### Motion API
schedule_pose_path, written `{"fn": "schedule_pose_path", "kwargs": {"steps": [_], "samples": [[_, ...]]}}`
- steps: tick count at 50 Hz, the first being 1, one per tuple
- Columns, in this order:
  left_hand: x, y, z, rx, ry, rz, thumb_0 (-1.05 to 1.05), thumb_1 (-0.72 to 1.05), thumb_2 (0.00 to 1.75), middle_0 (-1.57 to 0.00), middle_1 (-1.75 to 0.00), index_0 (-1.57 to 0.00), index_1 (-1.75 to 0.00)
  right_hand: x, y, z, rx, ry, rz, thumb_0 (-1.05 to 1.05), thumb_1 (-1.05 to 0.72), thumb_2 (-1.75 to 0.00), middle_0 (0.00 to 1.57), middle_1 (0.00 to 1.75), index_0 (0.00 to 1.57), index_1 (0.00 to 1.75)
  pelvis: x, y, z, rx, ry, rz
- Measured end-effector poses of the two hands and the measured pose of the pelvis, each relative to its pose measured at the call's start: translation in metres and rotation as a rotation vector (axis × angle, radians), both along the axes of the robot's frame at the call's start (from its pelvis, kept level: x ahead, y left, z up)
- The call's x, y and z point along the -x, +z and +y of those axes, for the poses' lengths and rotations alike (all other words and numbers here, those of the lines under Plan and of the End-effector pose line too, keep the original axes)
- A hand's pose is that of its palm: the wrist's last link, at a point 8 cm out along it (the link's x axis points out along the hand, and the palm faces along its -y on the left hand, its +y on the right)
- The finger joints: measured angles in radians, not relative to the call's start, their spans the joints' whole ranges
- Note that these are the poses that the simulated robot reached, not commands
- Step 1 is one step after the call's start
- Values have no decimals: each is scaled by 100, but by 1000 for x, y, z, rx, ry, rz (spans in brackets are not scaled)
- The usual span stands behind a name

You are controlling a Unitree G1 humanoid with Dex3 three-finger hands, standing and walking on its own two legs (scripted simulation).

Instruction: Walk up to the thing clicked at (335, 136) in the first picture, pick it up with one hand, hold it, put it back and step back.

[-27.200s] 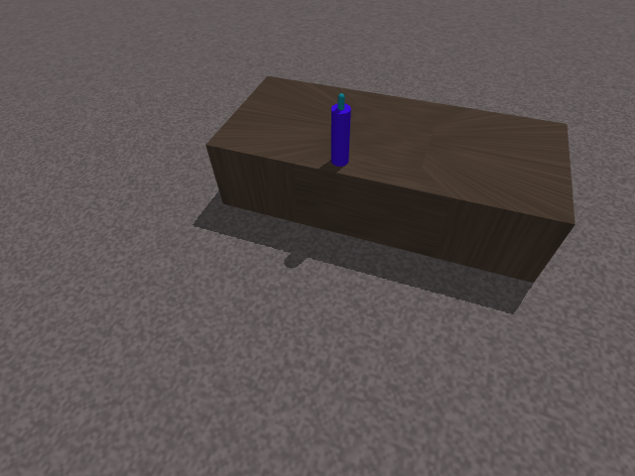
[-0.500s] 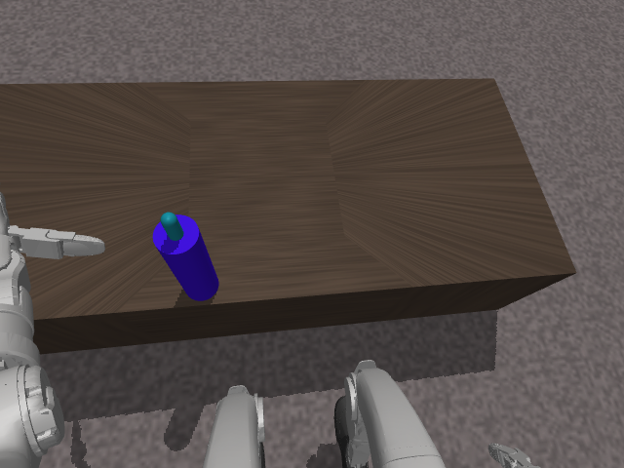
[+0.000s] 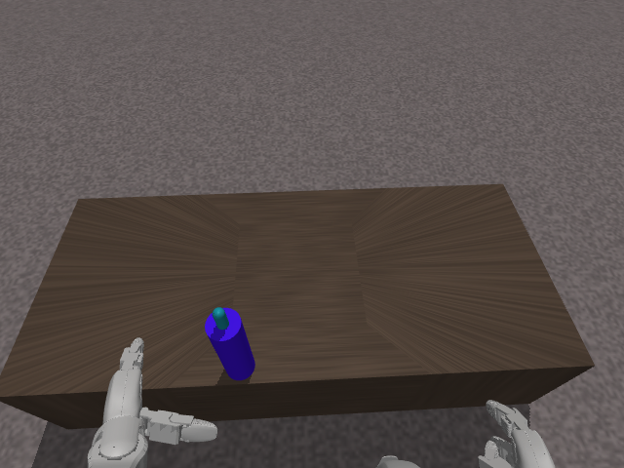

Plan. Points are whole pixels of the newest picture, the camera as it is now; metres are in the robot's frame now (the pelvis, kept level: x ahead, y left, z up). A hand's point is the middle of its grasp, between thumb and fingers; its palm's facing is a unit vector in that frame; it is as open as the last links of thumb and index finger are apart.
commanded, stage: home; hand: left
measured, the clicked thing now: (230, 342) +0.40 +0.17 -0.26
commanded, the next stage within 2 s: none
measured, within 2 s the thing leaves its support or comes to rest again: neither
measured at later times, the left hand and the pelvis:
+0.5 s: hand (199, 455) +0.17 +0.16 -0.06, palm faces +0.12 -0.96 -0.26, open 17.3 cm; pelvis +0.01 -0.02 +0.00, yaw +2 degrees
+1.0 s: hand out of the picture +0.07 +0.24 -0.10, palm faces +0.03 -0.93 -0.38, open 17.5 cm; pelvis +0.00 -0.01 +0.04, yaw +3 degrees
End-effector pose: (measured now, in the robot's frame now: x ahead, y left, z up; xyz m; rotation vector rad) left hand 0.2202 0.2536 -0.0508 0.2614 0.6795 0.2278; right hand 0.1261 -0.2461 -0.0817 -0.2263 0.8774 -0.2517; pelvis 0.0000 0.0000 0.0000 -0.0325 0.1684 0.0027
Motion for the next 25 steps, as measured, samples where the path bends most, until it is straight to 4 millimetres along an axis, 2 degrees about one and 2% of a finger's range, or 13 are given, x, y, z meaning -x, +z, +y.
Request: {"fn": "schedule_pose_path", "kwargs": {"steps": [7,11,17,25], "samples": [[62,6,-33,65,-9,71,0,-42,13,-7,-8,-7,-7,-47,13,11,-42,66,-130,1,-90,-90,20,31,21,30,-7,5,-4,-8,10,-35],[83,5,-40,84,23,99,0,-43,12,-7,-7,-7,-7,-60,19,14,-33,105,-162,1,-90,-90,20,31,21,30,-6,5,-10,-12,21,-47],[80,10,-38,59,48,71,-1,-46,10,-6,-7,-6,-6,-62,21,10,-7,128,-179,1,-90,-90,20,31,21,30,-3,4,-18,-14,33,-54],[70,15,-48,56,15,52,0,-50,8,-6,-6,-6,-6,-40,14,-2,-1,81,-151,1,-90,-90,20,31,21,30,-5,4,-18,-15,27,-50]]}}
